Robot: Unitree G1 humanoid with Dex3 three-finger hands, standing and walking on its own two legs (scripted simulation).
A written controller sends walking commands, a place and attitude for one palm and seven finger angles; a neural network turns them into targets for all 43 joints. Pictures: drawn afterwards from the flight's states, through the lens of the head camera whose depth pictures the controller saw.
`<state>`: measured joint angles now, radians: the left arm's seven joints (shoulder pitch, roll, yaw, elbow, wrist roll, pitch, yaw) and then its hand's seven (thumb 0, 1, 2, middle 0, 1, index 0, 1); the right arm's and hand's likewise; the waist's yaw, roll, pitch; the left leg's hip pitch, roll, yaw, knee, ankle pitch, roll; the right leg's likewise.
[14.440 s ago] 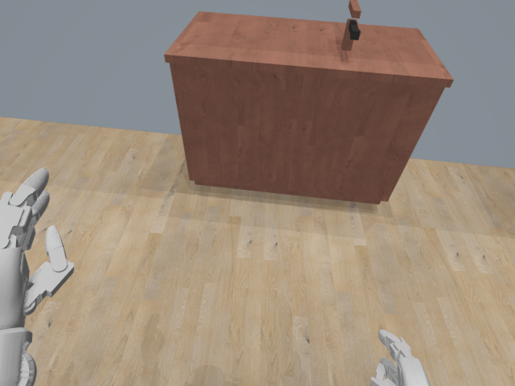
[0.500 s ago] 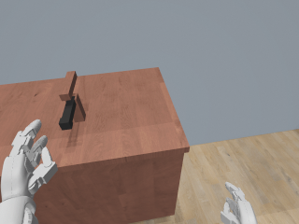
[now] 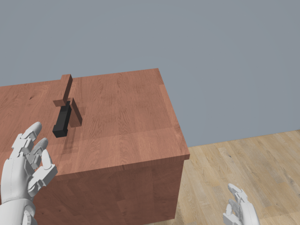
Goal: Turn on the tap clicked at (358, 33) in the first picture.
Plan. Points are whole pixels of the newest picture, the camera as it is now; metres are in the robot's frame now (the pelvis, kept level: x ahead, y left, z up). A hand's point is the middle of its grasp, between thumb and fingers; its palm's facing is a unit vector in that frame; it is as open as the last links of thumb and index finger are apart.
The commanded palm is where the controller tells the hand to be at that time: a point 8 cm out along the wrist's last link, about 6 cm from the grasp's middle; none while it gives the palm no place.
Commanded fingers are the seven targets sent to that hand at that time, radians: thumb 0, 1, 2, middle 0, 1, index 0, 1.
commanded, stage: reach beside the lever's end, fingers flat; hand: left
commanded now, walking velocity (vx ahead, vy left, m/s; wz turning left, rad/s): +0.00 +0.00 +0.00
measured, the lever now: (60, 130) +0.32 +0.30 +0.10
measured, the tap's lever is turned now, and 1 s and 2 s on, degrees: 0 0 0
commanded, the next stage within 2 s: none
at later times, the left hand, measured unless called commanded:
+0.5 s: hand (50, 160) +0.21 +0.26 +0.13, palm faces +0.48 -0.87 -0.13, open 7.4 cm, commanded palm +0.17 +0.30 +0.14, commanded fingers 0.00 0.90 0.90 -0.19 -0.27 -0.19 -0.27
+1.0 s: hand (47, 150) +0.24 +0.29 +0.12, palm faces +0.50 -0.85 -0.13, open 7.6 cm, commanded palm +0.20 +0.33 +0.12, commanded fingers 0.00 0.90 0.90 -0.17 -0.20 -0.17 -0.20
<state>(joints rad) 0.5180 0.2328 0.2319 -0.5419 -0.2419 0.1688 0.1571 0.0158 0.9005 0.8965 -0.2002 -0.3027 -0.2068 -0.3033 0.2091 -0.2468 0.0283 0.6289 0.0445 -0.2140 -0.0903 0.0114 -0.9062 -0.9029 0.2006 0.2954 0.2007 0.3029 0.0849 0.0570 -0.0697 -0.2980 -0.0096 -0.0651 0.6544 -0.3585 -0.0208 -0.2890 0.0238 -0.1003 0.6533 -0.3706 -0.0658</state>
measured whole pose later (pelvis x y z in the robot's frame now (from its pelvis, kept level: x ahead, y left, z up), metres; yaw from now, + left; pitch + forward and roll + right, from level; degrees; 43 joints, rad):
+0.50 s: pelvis -0.02 +0.01 +0.00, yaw +0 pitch -1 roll +0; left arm 0.30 0.25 0.27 -0.31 -0.23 0.15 0.19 0.02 0.90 0.90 -0.20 -0.29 -0.20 -0.29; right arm 0.18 -0.24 0.04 0.67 0.05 -0.19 -0.11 0.01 -0.91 -0.90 0.20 0.30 0.20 0.30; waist 0.06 0.05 -0.04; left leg -0.31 -0.01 -0.06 0.63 -0.31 -0.02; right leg -0.30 0.02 -0.10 0.62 -0.32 -0.06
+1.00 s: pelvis +0.00 +0.02 +0.01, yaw -1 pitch +1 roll +0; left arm 0.24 0.26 0.33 -0.15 -0.22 0.07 0.16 0.02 0.90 0.90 -0.18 -0.23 -0.18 -0.23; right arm 0.19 -0.24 0.02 0.67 0.04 -0.16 -0.10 0.01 -0.91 -0.90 0.20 0.30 0.20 0.30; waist 0.06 0.04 -0.04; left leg -0.30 -0.02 -0.03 0.61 -0.33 0.00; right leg -0.30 0.02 -0.07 0.60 -0.32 -0.04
